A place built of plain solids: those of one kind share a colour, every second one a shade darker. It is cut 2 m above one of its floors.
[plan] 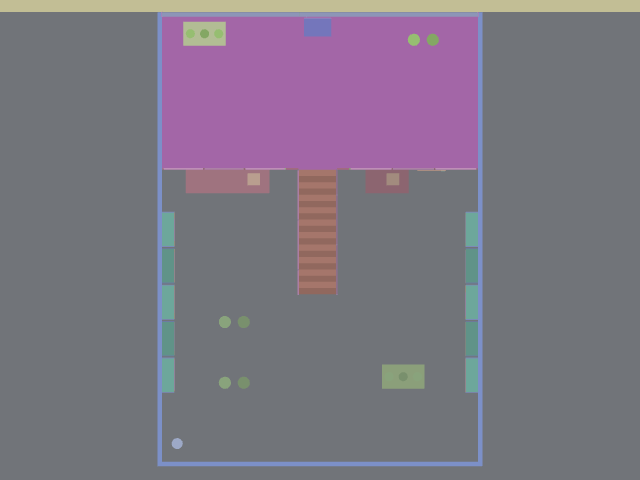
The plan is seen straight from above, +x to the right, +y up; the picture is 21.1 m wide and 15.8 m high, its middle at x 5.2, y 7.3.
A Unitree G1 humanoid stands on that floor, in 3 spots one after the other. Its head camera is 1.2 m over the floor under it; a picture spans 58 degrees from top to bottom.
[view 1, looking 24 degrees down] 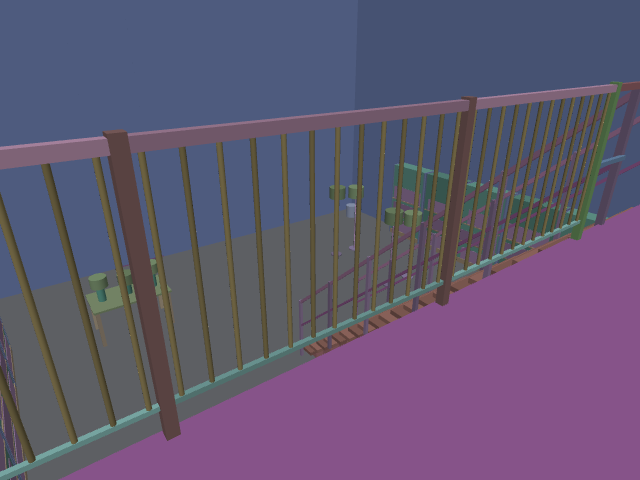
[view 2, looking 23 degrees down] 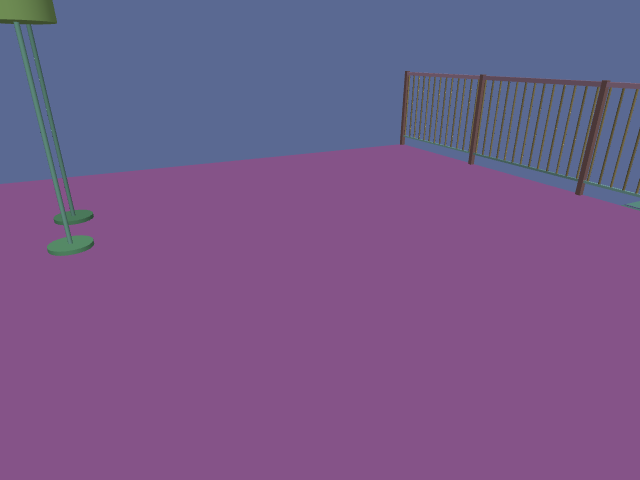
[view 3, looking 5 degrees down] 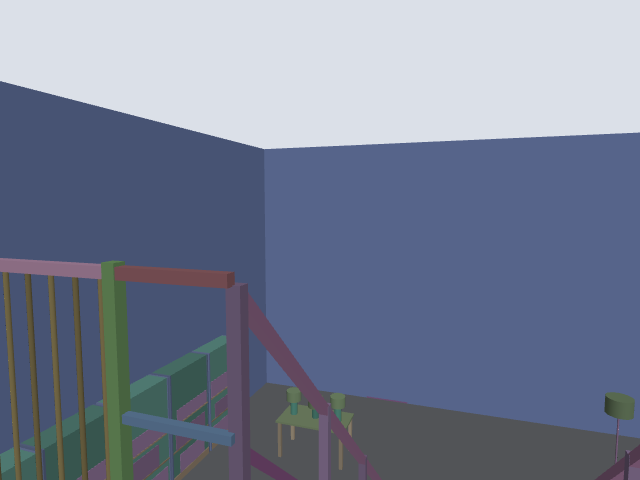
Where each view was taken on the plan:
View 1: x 9.20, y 10.81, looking -126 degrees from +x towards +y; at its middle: ground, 12.50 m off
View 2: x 5.12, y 13.55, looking -26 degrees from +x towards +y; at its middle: upper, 3.07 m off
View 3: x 5.12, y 10.71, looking -71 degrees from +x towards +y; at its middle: wall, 11.37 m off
